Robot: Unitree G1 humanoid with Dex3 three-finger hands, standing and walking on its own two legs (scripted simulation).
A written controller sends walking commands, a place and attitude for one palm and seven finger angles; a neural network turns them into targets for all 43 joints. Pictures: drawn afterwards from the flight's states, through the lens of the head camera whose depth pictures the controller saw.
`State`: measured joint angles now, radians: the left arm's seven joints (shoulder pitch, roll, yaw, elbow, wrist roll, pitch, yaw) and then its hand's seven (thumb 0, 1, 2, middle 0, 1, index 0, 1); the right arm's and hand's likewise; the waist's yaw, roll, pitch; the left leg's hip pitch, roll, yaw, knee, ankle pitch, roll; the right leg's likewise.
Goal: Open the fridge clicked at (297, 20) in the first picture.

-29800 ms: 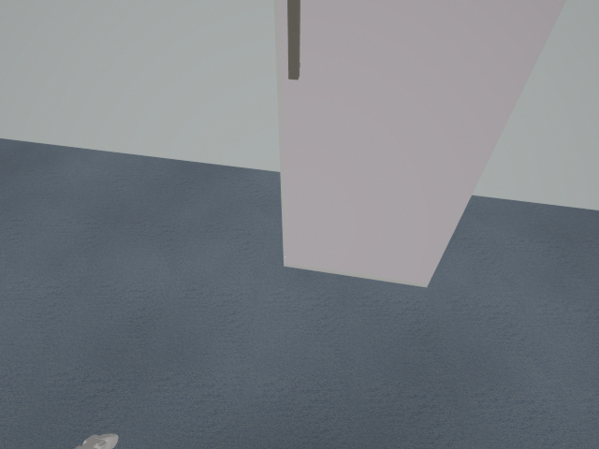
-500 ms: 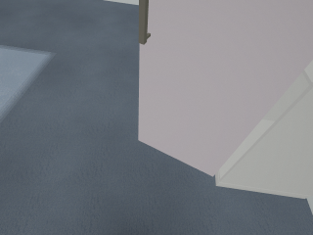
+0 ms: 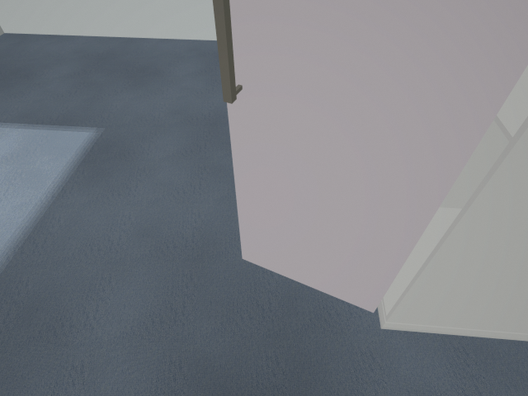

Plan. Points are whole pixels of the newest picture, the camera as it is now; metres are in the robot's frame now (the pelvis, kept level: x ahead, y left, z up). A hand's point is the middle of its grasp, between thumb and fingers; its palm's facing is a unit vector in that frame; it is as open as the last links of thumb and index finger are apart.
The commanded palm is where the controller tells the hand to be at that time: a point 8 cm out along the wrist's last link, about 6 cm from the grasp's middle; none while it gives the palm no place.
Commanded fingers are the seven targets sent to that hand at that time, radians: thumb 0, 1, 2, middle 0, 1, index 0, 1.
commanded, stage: let the arm hang, fingers relaxed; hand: left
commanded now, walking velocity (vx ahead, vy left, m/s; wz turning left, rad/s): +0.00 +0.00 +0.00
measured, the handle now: (228, 14) +0.71 +0.11 +0.26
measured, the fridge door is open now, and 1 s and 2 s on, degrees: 70 70 70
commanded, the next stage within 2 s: look to check the result in 0.16 s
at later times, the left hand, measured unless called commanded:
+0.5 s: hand out of the picture +0.09 +0.23 -0.16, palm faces -0.05 -0.94 -0.33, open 7.4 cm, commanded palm none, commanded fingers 0.00 0.90 0.90 -0.20 -0.30 -0.20 -0.30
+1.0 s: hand out of the picture +0.11 +0.23 -0.15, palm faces -0.04 -0.94 -0.33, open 7.4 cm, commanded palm none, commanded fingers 0.00 0.90 0.90 -0.20 -0.30 -0.20 -0.30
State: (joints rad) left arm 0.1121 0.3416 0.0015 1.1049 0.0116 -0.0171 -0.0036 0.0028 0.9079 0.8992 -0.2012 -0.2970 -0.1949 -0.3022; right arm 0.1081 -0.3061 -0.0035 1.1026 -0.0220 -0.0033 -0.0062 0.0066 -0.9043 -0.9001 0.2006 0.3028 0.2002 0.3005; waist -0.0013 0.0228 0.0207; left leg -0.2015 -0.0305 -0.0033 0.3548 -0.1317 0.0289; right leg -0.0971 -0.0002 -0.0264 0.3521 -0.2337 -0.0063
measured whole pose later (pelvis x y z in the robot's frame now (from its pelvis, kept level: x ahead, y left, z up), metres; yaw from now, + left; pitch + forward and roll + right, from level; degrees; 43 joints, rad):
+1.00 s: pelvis +0.02 -0.01 +0.00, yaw -1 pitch -1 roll +0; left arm 0.11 0.33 0.00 1.12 0.01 -0.02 0.00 0.00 0.91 0.90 -0.20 -0.30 -0.20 -0.30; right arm 0.09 -0.33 0.00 1.12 -0.02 0.00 -0.01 0.01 -0.90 -0.90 0.20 0.30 0.20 0.30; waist -0.01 0.00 0.04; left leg -0.14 -0.01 0.01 0.31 -0.15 0.01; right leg -0.03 0.02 -0.01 0.28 -0.23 -0.02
